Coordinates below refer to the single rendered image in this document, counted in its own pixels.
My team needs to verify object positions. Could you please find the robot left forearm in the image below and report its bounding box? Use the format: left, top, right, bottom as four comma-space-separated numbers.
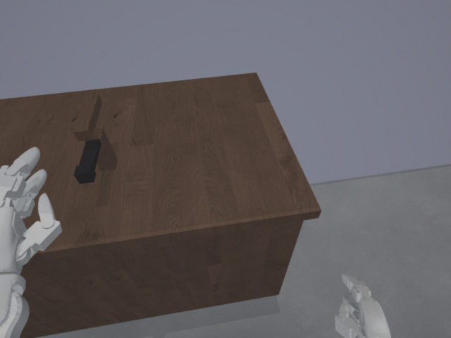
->
0, 272, 30, 338

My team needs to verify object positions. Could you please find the right robot hand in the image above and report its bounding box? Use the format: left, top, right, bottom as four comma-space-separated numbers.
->
335, 273, 391, 338

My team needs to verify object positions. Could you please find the counter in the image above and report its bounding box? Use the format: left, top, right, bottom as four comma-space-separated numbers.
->
0, 73, 321, 338

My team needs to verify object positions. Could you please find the left robot hand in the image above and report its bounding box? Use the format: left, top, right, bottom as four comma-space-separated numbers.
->
0, 147, 62, 275

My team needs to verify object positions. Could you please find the tap lever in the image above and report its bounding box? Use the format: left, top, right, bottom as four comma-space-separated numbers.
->
74, 139, 101, 184

